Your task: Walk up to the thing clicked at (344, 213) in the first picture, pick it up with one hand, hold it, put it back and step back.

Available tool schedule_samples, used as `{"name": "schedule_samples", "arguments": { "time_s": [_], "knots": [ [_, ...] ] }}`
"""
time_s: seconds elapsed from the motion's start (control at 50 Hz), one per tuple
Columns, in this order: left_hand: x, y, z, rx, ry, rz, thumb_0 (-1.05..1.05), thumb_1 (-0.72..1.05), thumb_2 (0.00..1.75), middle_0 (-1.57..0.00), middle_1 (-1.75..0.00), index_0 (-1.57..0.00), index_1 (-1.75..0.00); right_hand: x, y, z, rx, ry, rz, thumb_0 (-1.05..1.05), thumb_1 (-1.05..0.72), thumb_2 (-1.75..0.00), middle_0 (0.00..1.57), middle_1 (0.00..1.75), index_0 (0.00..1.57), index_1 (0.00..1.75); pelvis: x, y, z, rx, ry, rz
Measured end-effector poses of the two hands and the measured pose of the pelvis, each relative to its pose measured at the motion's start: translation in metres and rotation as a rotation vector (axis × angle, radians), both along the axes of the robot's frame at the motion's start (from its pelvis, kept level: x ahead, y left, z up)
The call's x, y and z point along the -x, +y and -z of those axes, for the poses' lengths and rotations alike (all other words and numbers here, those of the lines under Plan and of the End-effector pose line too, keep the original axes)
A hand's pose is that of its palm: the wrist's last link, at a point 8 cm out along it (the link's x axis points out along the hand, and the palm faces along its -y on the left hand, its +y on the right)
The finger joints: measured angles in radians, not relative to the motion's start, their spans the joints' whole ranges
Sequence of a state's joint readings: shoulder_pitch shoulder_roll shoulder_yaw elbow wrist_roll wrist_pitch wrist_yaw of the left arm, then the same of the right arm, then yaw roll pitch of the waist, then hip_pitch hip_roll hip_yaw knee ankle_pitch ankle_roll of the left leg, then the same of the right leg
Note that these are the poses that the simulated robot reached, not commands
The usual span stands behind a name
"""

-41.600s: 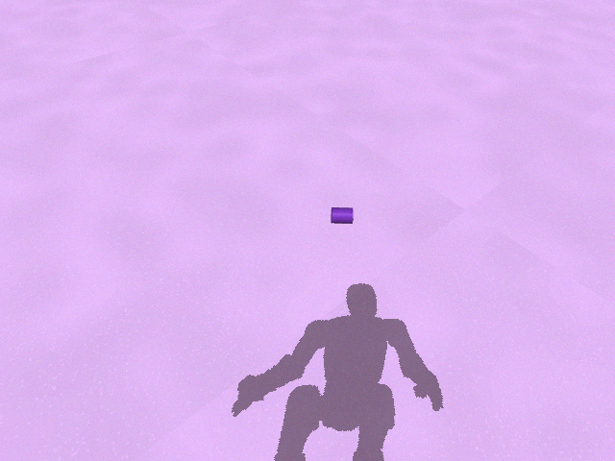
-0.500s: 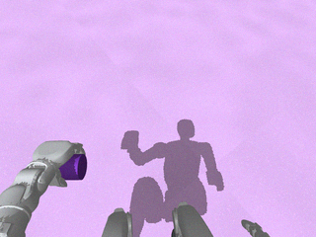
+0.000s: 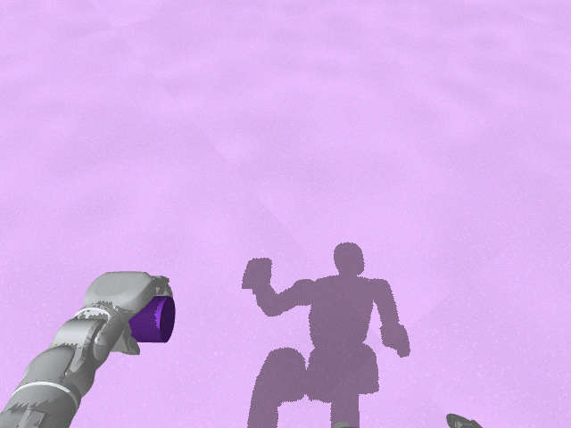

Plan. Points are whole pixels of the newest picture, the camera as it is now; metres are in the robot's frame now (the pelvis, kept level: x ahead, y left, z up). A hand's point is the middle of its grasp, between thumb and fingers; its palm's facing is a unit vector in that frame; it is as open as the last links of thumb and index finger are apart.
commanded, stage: lift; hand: left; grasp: from above
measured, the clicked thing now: (138, 318) +0.33 +0.22 -0.08
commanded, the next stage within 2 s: hold in 0.02 s
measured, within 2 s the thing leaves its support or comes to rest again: neither
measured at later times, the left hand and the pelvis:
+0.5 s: hand (124, 307) +0.33 +0.22 -0.02, palm faces -0.48 +0.01 -0.88, open 9.7 cm; pelvis +0.02 +0.00 +0.02, yaw +0 degrees
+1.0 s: hand (133, 319) +0.30 +0.20 +0.00, palm faces -0.46 +0.00 -0.89, open 9.8 cm; pelvis +0.01 -0.01 +0.03, yaw +0 degrees
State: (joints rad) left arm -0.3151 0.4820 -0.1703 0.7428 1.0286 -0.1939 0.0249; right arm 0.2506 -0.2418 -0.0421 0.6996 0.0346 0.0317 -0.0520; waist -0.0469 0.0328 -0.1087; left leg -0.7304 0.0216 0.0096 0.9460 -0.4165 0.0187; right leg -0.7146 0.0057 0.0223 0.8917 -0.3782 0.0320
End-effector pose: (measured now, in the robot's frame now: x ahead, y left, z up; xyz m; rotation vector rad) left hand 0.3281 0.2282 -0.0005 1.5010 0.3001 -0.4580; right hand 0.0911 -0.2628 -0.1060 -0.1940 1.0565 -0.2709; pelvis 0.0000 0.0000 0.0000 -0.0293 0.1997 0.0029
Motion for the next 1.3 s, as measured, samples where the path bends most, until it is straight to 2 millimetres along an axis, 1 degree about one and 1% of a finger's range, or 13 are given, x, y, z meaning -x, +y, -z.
{"name": "schedule_samples", "arguments": {
  "time_s": [0.14, 0.28, 0.38, 0.48, 0.62, 0.96, 1.16, 1.3],
  "knots": [
    [-0.001, 0.001, -0.01, 0.009, 0.035, 0.024, 0.0, 0.08, 0.41, -0.73, -0.44, -0.74, -0.42, -0.017, 0.006, -0.012, 0.004, -0.026, -0.013, 0.01, -0.92, -0.91, 0.2, 0.3, 0.2, 0.3, -0.008, 0.004, -0.01, -0.001, -0.022, 0.003],
    [-0.005, 0.002, -0.023, 0.008, 0.02, 0.041, 0.0, 0.07, 0.42, -0.74, -0.43, -0.74, -0.42, -0.031, 0.01, -0.018, -0.001, -0.035, -0.027, 0.01, -0.91, -0.9, 0.2, 0.3, 0.2, 0.3, -0.015, 0.005, -0.016, -0.003, -0.035, 0.003],
    [-0.007, 0.001, -0.032, 0.005, 0.004, 0.039, 0.0, 0.06, 0.43, -0.74, -0.43, -0.75, -0.41, -0.037, 0.011, -0.021, -0.009, -0.038, -0.027, 0.01, -0.91, -0.9, 0.2, 0.3, 0.2, 0.3, -0.019, 0.005, -0.02, -0.005, -0.047, 0.002],
    [-0.006, -0.002, -0.038, -0.001, 0.009, 0.038, 0.0, 0.06, 0.44, -0.74, -0.43, -0.75, -0.41, -0.04, 0.009, -0.024, -0.015, -0.042, -0.024, 0.01, -0.9, -0.9, 0.2, 0.3, 0.2, 0.3, -0.02, 0.003, -0.023, -0.008, -0.06, 0.002],
    [0.0, -0.009, -0.044, 0.008, 0.013, 0.045, 0.0, 0.06, 0.45, -0.74, -0.43, -0.74, -0.41, -0.041, 0.003, -0.027, -0.012, -0.047, -0.023, 0.01, -0.9, -0.9, 0.2, 0.3, 0.2, 0.3, -0.019, -0.001, -0.026, -0.014, -0.079, 0.002],
    [0.02, -0.025, -0.057, 0.008, -0.007, 0.047, 0.0, 0.06, 0.47, -0.72, -0.46, -0.73, -0.44, -0.044, -0.006, -0.033, -0.016, -0.091, -0.031, 0.01, -0.91, -0.9, 0.2, 0.3, 0.2, 0.3, -0.007, -0.012, -0.031, -0.028, -0.119, 0.002],
    [0.031, -0.029, -0.061, 0.01, -0.007, 0.058, 0.0, 0.07, 0.45, -0.71, -0.49, -0.71, -0.47, -0.045, -0.007, -0.037, -0.014, -0.115, -0.037, 0.01, -0.91, -0.9, 0.2, 0.3, 0.2, 0.3, 0.0, -0.014, -0.033, -0.031, -0.138, 0.004],
    [0.033, -0.027, -0.067, 0.012, -0.015, 0.06, 0.0, 0.08, 0.44, -0.7, -0.5, -0.71, -0.48, -0.048, -0.003, -0.039, -0.015, -0.126, -0.04, 0.01, -0.91, -0.9, 0.2, 0.3, 0.2, 0.3, 0.0, -0.013, -0.034, -0.031, -0.149, 0.004]
  ]
}}
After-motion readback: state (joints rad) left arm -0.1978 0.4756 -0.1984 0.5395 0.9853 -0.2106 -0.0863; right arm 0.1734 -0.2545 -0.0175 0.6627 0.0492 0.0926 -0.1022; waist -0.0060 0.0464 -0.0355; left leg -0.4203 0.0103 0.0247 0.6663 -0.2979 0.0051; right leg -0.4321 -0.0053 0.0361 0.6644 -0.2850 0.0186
